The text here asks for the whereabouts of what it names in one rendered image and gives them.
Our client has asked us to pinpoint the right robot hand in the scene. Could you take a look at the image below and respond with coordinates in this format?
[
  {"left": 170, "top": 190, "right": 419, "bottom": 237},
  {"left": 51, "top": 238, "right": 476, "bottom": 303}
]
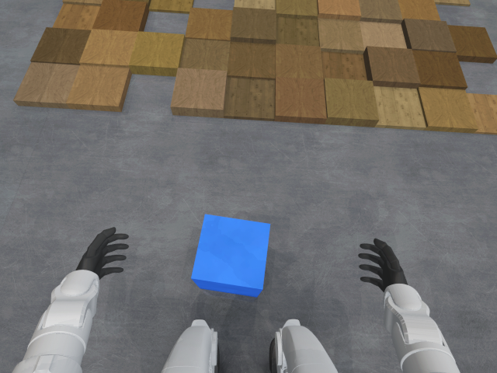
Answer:
[{"left": 358, "top": 239, "right": 408, "bottom": 292}]

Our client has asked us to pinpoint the robot right thigh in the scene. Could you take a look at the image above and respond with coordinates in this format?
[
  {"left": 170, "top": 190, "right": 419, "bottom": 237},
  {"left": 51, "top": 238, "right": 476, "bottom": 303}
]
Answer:
[{"left": 275, "top": 326, "right": 338, "bottom": 373}]

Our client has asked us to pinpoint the robot left forearm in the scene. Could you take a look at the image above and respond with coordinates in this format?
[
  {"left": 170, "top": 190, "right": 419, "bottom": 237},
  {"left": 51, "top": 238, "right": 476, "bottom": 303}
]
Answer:
[{"left": 12, "top": 270, "right": 99, "bottom": 373}]

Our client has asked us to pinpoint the right robot shin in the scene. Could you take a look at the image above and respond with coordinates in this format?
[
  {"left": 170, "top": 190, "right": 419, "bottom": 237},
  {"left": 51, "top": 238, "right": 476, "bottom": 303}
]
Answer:
[{"left": 276, "top": 319, "right": 301, "bottom": 373}]

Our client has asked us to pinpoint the left robot hand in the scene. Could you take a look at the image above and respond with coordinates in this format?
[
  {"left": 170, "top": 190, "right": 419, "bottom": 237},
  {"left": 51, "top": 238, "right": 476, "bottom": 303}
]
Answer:
[{"left": 76, "top": 227, "right": 129, "bottom": 279}]

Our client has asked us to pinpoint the carton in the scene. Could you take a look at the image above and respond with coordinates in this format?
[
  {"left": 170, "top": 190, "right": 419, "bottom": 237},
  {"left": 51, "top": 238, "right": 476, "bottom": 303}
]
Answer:
[{"left": 191, "top": 214, "right": 270, "bottom": 298}]

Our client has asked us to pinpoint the robot right forearm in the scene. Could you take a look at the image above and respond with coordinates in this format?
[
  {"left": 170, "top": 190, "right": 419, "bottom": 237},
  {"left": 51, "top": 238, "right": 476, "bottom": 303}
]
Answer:
[{"left": 383, "top": 284, "right": 460, "bottom": 373}]

